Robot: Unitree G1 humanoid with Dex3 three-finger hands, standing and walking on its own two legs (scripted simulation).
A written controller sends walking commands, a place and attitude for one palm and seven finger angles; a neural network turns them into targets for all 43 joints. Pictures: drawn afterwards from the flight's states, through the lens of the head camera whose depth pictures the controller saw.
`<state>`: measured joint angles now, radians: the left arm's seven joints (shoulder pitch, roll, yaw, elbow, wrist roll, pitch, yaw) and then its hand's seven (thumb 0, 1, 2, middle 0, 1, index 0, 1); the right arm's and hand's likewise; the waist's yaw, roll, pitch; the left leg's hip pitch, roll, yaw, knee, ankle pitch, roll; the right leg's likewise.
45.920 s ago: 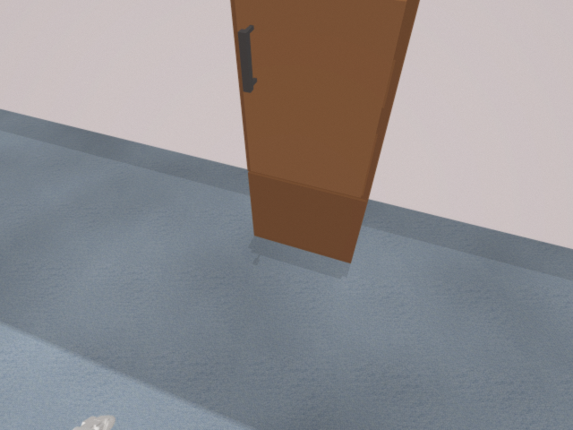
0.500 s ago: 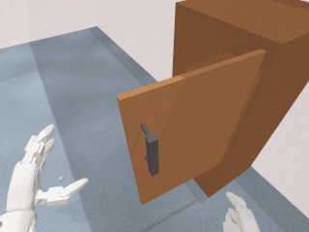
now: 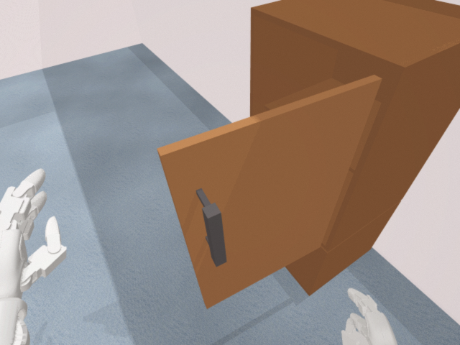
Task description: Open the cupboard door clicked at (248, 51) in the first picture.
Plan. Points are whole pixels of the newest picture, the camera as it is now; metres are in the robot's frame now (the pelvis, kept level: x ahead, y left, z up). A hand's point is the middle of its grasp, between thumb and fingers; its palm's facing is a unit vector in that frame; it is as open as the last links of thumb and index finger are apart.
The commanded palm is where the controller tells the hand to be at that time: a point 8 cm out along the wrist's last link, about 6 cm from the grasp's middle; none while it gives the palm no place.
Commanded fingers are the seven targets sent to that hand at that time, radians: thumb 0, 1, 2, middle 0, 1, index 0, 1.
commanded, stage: draw the hand back to the body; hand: left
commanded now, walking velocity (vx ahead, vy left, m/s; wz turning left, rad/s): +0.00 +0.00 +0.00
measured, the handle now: (210, 228) +0.29 +0.08 +0.06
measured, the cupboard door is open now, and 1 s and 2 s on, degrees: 85 85 85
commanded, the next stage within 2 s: step back with the hand held close in 0.18 s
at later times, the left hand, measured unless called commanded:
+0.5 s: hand (62, 254) +0.18 +0.25 +0.15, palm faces +0.37 -0.79 -0.48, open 7.4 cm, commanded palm +0.12 +0.29 +0.17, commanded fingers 0.00 0.90 0.90 -0.20 -0.30 -0.20 -0.30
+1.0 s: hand out of the picture +0.10 +0.29 +0.14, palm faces +0.43 -0.75 -0.50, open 7.4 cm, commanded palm +0.04 +0.33 +0.17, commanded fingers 0.00 0.90 0.90 -0.20 -0.30 -0.20 -0.30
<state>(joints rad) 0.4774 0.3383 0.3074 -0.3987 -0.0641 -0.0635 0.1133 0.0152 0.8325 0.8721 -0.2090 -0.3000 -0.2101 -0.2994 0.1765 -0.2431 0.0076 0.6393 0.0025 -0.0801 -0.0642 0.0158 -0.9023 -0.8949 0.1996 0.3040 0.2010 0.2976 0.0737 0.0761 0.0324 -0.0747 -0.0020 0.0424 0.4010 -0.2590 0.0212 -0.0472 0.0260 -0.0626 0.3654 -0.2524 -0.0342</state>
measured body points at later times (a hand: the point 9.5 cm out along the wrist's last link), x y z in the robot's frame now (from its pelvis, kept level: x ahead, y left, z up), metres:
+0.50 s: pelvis -0.02 -0.01 +0.00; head -0.01 -0.02 +0.45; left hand +0.16 +0.29 +0.17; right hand +0.17 -0.24 -0.09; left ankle -0.02 +0.10 -0.74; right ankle -0.03 -0.09 -0.74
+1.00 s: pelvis -0.10 +0.03 -0.02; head -0.08 +0.04 +0.43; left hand +0.07 +0.33 +0.17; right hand +0.07 -0.21 -0.10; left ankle -0.02 +0.10 -0.74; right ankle -0.03 -0.09 -0.74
